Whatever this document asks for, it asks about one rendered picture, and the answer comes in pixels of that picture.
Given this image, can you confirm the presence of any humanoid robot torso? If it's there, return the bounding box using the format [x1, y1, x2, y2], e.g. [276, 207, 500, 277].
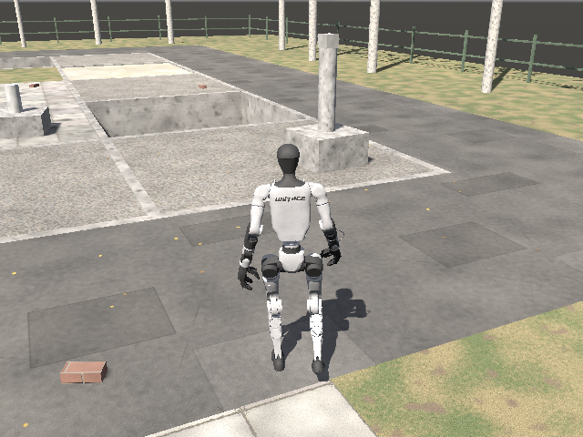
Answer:
[269, 179, 311, 273]

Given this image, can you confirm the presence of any right robot hand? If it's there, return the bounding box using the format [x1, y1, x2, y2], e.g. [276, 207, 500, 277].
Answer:
[320, 248, 341, 266]

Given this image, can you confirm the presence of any right robot forearm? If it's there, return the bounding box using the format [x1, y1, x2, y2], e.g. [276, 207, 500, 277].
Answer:
[323, 218, 340, 251]

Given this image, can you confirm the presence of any left robot forearm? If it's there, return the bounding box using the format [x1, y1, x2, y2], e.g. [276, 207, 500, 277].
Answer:
[240, 223, 258, 268]

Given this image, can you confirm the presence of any left robot hand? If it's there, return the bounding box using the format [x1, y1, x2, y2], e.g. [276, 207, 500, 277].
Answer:
[238, 265, 260, 290]

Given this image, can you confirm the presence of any right robot upper arm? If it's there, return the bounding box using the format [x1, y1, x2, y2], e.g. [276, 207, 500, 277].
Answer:
[308, 182, 333, 232]

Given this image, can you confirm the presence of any right robot shin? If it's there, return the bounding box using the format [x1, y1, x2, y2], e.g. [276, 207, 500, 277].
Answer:
[310, 299, 323, 361]

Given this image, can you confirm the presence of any left robot upper arm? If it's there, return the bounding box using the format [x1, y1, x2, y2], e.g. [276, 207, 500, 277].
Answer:
[249, 184, 271, 237]

